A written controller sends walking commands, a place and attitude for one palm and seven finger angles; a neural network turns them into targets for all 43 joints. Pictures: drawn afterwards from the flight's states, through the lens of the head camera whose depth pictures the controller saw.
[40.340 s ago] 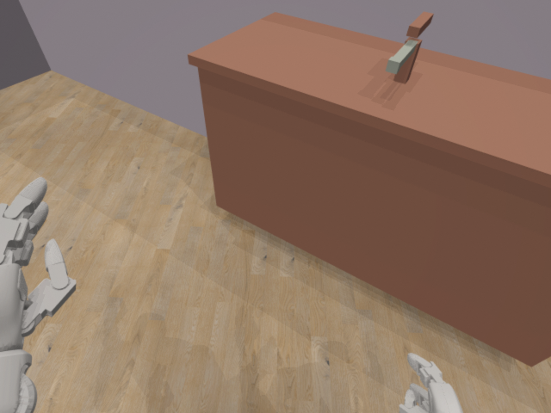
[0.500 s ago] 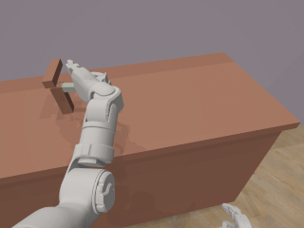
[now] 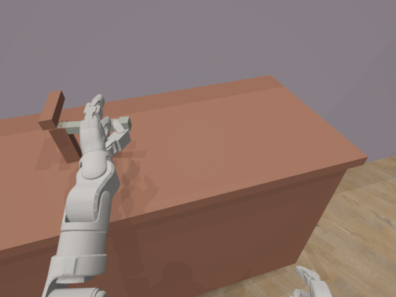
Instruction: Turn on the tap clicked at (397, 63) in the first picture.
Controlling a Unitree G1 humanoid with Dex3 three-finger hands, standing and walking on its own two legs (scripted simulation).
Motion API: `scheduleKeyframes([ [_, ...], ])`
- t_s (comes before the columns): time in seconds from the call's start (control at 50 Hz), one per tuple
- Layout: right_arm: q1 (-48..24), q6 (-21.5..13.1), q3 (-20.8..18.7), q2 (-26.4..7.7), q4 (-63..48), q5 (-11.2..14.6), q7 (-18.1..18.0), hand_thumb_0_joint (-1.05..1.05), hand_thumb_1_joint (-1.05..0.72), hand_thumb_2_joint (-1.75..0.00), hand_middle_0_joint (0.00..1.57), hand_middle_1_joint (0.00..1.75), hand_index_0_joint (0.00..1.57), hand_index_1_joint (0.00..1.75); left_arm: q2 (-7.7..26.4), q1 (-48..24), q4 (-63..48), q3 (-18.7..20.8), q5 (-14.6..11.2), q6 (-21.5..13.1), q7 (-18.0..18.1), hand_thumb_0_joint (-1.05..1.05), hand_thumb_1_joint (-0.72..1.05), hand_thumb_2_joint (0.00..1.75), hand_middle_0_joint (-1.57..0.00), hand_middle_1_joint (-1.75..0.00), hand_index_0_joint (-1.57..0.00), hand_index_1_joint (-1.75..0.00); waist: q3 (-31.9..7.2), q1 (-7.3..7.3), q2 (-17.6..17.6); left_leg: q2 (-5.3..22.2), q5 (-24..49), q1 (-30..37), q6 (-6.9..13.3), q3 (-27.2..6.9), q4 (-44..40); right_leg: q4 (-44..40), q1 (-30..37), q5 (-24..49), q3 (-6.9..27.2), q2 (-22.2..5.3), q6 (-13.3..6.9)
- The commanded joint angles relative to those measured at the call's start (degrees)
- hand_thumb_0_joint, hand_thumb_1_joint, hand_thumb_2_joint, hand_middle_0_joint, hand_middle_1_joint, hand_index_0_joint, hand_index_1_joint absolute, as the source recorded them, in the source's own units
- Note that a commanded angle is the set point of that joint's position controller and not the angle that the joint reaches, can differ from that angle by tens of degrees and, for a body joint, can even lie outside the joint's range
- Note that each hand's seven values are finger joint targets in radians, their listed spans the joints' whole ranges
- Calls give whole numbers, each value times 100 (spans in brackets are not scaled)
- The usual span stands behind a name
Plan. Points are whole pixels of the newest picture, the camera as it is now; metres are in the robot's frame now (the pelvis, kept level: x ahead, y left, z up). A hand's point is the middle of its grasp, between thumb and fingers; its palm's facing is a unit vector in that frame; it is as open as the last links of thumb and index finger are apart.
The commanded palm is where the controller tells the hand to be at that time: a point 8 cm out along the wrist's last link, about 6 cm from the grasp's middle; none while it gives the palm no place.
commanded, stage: draw the hand back beside the body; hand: left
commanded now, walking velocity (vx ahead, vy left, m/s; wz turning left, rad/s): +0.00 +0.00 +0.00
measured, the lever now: (124, 124) +0.48 +0.21 +0.13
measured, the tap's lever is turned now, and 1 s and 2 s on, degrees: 77 77 77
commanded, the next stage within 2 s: step back with the hand held close in 1.22 s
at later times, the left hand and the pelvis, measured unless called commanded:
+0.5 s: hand (75, 184) +0.25 +0.22 +0.18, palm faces +0.27 -0.93 -0.23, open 7.6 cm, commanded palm +0.21 +0.27 +0.19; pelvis -0.02 +0.02 +0.00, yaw +0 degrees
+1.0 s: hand (20, 232) +0.17 +0.28 +0.16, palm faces +0.42 -0.84 -0.33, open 7.4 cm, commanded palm +0.14 +0.31 +0.17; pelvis -0.02 +0.03 +0.00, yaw +1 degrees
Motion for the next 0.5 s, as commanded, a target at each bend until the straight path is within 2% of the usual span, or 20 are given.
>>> scheduleKeyframes([
  [0.0, -987, -638, -185, -445, -1271, -56, 62, 0, -90, -90, 20, 30, 20, 30, 1944, -1131, -2589, 317, 120, -2044, -802, 0, 90, 90, -16, -19, -16, -19, -1094, 250, 32, -286, 1585, 521, 443, 228, 29, -320, 352, 2782, 51, -292, 240],
  [0.02, -950, -747, -191, -454, -1288, -61, 67, 0, -90, -90, 20, 30, 20, 30, 1939, -1060, -2735, 209, 143, -2307, -875, 0, 90, 90, -16, -19, -16, -19, -1056, 206, 59, -282, 1539, 654, 443, 224, 31, -397, 222, 2606, 40, -258, 230],
  [0.04, -921, -830, -205, -480, -1282, -51, 63, 0, -90, -90, 20, 30, 20, 30, 1894, -1114, -2921, 71, 174, -2523, -931, 0, 90, 90, -17, -20, -17, -20, -918, 147, 256, -269, 1502, 824, 433, 210, 31, -475, 20, 2362, 15, -220, 192],
  [0.06, -888, -911, -196, -499, -1276, -59, 65, 0, -90, -90, 20, 30, 20, 30, 1791, -1062, -2893, -85, 219, -2682, -962, 0, 90, 90, -17, -20, -17, -20, -792, 93, 254, -270, 1396, 899, 427, 199, 11, -553, -110, 2155, -4, -181, 179],
  [0.1, -856, -1017, -196, -544, -1232, -50, 45, 0, -90, -90, 20, 30, 20, 30, 1657, -928, -2515, -260, 236, -2871, -1000, 0, 90, 90, -17, -21, -17, -21, -515, 32, -219, -256, 1147, 932, 454, 187, -44, -699, -270, 1842, -7, -144, 193],
  [0.12, -850, -1052, -194, -555, -1222, -53, 35, 0, -90, -90, 20, 30, 20, 30, 1582, -809, -2391, -338, 252, -2946, -1021, 0, 90, 90, -17, -21, -17, -21, -450, 30, -308, -267, 1029, 931, 470, 186, -71, -748, -302, 1697, -3, -152, 204],
  [0.14, -857, -1055, -193, -562, -1182, -28, 20, 0, -90, -90, 20, 30, 20, 30, 1539, -651, -2181, -356, 272, -2997, -1051, 0, 90, 90, -17, -21, -17, -21, -217, 26, -69, -265, 921, 950, 459, 190, -115, -832, -433, 1491, -11, -154, 177],
  [0.16, -819, -1041, -165, -563, -1154, -32, 12, 0, -90, -90, 20, 30, 20, 30, 1466, -469, -1990, -408, 265, -3038, -1067, 0, 90, 90, -17, -22, -17, -22, -138, 34, -163, -265, 774, 873, 450, 154, -178, -837, -408, 1303, -28, -157, 181],
  [0.2, -853, -1002, -165, -592, -1156, -26, -5, 0, -90, -90, 20, 30, 20, 30, 1515, -242, -1844, -329, 255, -3117, -1102, 0, 90, 90, -17, -22, -17, -22, -129, 78, -477, -266, 635, 795, 463, 128, -266, -904, -329, 1107, -17, -166, 187],
  [0.22, -873, -992, -167, -593, -1159, -25, -10, 0, -90, -90, 20, 30, 20, 30, 1604, -136, -1908, -210, 257, -3176, -1112, 0, 90, 90, -18, -22, -18, -22, -194, 105, -379, -263, 653, 808, 453, 122, -294, -912, -254, 1096, -20, -168, 170],
  [0.24, -870, -979, -162, -599, -1164, -32, -8, 0, -90, -90, 20, 30, 20, 30, 1675, 91, -1950, -108, 265, -3221, -1126, 0, 90, 90, -18, -23, -18, -23, -294, 162, -96, -258, 712, 845, 427, 91, -338, -909, -166, 1121, -26, -173, 144],
  [0.26, -867, -961, -141, -569, -1194, -46, -7, 0, -90, -90, 20, 30, 20, 30, 1651, 279, -1996, -77, 247, -3260, -1137, 0, 90, 90, -18, -23, -18, -23, -343, 189, -189, -255, 774, 808, 422, 65, -372, -875, -44, 1197, -48, -166, 137],
  [0.3, -890, -937, -147, -563, -1235, -77, -6, 0, -90, -90, 20, 30, 20, 30, 1875, 602, -2130, 221, 227, -3319, -1140, 0, 90, 90, -18, -24, -18, -24, -490, 257, -428, -241, 957, 762, 426, 73, -382, -867, 166, 1453, -58, -178, 148],
  [0.32, -923, -921, -146, -546, -1264, -81, -7, 0, -90, -90, 20, 30, 20, 30, 1931, 746, -2205, 322, 215, -3336, -1153, 0, 90, 90, -18, -24, -18, -24, -474, 279, -360, -230, 1016, 727, 420, 100, -373, -882, 205, 1505, -48, -183, 147],
  [0.34, -899, -903, -138, -551, -1253, -83, -5, 0, -90, -90, 20, 30, 20, 30, 2076, 892, -2201, 496, 214, -3340, -1154, 0, 90, 90, -18, -24, -18, -24, -447, 301, -130, -225, 1020, 713, 394, 73, -417, -899, 222, 1462, -57, -186, 130],
  [0.4, -933, -916, -119, -487, -1312, -90, 3, 0, -90, -90, 20, 30, 20, 30, 1968, 1033, -2468, 450, 199, -3386, -1184, 0, 90, 90, -18, -25, -18, -25, -310, 276, -99, -196, 986, 680, 378, 86, -408, -941, 163, 1402, -66, -170, 129],
  [0.44, -903, -966, -124, -508, -1322, -105, 1, 0, -90, -90, 20, 30, 20, 30, 2083, 1248, -2698, 580, 226, -3416, -1167, 0, 90, 90, -19, -26, -19, -26, -370, 293, 97, -186, 1068, 758, 369, 58, -408, -948, 173, 1444, -70, -164, 112],
  [0.48, -885, -1015, -125, -503, -1335, -106, 21, 0, -90, -90, 20, 30, 20, 30, 1938, 1501, -2805, 475, 229, -3430, -1168, 0, 90, 90, -19, -26, -19, -26, -325, 284, 1, -170, 1083, 727, 357, 42, -415, -922, 170, 1432, -89, -146, 108],
])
